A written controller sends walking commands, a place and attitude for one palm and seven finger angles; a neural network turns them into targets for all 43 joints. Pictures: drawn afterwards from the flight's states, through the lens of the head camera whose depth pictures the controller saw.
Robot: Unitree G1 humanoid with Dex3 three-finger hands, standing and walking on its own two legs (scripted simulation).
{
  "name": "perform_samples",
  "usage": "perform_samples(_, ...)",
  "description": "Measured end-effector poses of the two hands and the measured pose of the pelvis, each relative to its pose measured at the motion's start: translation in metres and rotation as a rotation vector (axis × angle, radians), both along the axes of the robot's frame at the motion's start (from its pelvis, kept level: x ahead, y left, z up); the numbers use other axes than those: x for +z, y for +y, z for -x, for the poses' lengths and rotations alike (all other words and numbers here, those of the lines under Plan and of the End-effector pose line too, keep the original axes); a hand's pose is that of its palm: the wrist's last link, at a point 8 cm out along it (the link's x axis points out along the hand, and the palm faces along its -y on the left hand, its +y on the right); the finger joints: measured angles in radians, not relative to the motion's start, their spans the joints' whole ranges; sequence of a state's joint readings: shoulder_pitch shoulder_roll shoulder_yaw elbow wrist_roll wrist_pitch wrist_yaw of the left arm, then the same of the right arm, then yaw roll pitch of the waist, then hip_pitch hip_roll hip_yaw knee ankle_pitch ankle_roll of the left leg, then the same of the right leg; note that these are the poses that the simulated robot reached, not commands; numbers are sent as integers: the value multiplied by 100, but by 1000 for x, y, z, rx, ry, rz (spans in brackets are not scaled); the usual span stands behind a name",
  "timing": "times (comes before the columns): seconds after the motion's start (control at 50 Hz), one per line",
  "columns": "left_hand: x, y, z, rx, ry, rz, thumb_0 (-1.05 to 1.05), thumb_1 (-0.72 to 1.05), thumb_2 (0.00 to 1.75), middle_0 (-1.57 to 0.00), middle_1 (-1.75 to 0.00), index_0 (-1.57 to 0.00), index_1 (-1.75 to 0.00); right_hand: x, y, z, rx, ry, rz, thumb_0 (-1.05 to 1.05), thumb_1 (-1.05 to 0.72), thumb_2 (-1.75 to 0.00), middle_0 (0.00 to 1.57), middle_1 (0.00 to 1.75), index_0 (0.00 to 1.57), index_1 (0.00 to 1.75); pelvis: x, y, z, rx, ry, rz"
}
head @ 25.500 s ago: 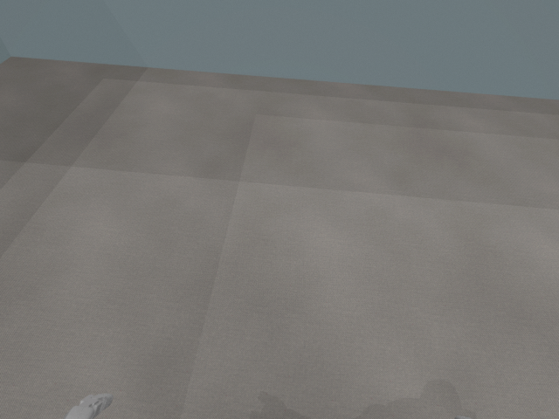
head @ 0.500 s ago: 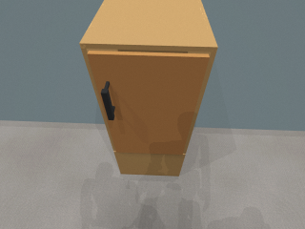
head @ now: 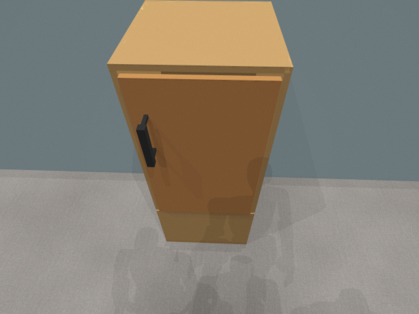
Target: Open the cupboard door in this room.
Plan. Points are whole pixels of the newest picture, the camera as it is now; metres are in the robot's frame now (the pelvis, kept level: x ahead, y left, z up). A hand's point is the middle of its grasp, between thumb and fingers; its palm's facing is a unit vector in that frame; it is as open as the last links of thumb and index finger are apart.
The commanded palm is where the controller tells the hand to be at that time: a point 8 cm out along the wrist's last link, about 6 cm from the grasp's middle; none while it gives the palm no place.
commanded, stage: raise the hand with hooked fingers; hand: left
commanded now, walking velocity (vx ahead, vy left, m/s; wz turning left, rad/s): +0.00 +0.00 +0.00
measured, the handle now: (148, 141) +0.51 +0.19 +0.00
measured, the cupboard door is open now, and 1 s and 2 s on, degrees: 0 0 0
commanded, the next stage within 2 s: none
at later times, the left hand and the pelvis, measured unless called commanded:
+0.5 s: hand out of the picture +0.13 +0.19 -0.08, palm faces +0.07 -1.00 +0.03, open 8.8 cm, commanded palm +0.13 +0.25 -0.04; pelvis -0.04 -0.02 -0.08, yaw +2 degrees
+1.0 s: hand (82, 277) +0.18 +0.25 -0.02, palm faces +0.09 -0.99 -0.08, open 11.8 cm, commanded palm +0.16 +0.30 -0.01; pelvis -0.05 +0.01 -0.07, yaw +2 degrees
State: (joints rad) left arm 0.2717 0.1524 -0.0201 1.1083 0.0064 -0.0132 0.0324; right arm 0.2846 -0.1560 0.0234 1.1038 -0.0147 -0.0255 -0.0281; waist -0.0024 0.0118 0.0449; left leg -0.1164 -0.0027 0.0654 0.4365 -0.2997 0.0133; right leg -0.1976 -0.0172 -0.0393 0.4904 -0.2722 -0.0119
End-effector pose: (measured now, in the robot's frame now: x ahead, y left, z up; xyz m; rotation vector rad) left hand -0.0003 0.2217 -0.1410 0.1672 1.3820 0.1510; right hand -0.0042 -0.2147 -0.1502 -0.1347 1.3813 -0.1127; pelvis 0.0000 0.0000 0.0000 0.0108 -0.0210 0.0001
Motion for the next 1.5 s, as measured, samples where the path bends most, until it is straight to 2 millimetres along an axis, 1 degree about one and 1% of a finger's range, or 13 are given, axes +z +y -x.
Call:
perform_samples(0.08,4,1,-10,50,-50,-10,1,93,89,-20,-30,-20,-30,2,-3,1,-12,-11,5,1,-91,-90,20,30,20,30,-1,-3,1,1,9,7)
perform_samples(0.22,119,19,-146,72,-919,-79,3,88,87,-20,-34,-20,-34,25,-38,-69,15,-451,113,2,-92,-90,20,30,20,30,-9,-4,11,42,47,5)
perform_samples(0.3,151,12,-186,-27,-1281,21,2,81,84,-21,-38,-20,-38,48,-56,-120,58,-689,151,2,-92,-90,20,30,20,30,-25,-10,23,24,125,-6)
perform_samples(0.42,101,8,-148,-156,-1325,186,0,67,79,-22,-46,-22,-46,73,-66,-174,178,-901,195,1,-91,-90,20,30,20,30,-58,-18,38,21,201,-9)
perform_samples(0.52,67,29,-101,-34,-1231,133,1,54,74,-23,-53,-23,-54,62,-51,-194,265,-931,197,1,-91,-90,19,30,20,30,-79,-18,45,45,231,18)
perform_samples(0.6,93,40,-103,-59,-1383,42,2,45,70,-23,-59,-23,-60,34,-26,-189,304,-877,144,1,-91,-90,19,30,20,30,-89,-17,50,63,236,48)
perform_samples(0.68,118,34,-136,-209,-1473,86,1,35,66,-24,-65,-23,-66,5,0,-165,282,-798,62,1,-91,-90,20,30,20,30,-92,-12,56,71,235,68)
perform_samples(0.74,116,31,-162,-278,-1378,163,1,28,63,-24,-70,-24,-70,-8,11,-138,211,-729,17,1,-91,-90,20,30,21,30,-88,-8,59,60,238,63)
perform_samples(0.82,110,41,-173,-210,-1233,207,1,19,59,-25,-76,-25,-76,-7,10,-105,119,-653,15,1,-90,-90,20,31,21,30,-76,-3,56,39,241,45)
perform_samples(0.92,126,66,-162,-104,-1289,91,1,8,54,-26,-83,-26,-83,2,-7,-84,99,-606,78,1,-90,-90,20,31,21,30,-67,3,49,31,239,40)
perform_samples(1.1,120,77,-170,-184,-1319,124,0,-13,45,-27,-97,-27,-97,17,-31,-102,160,-636,185,2,-91,-90,20,30,21,30,-69,11,48,46,233,56)
perform_samples(1.32,153,104,-192,-135,-1380,71,-1,-38,34,-29,-113,-29,-113,41,-4,-140,193,-748,129,1,-91,-90,20,30,20,30,-56,13,37,48,207,59)
perform_samples(1.5,156,113,-206,-154,-1328,104,-1,-48,30,-30,-119,-30,-119,33,3,-138,203,-692,100,1,-90,-90,20,30,21,30,-51,13,33,46,203,57)
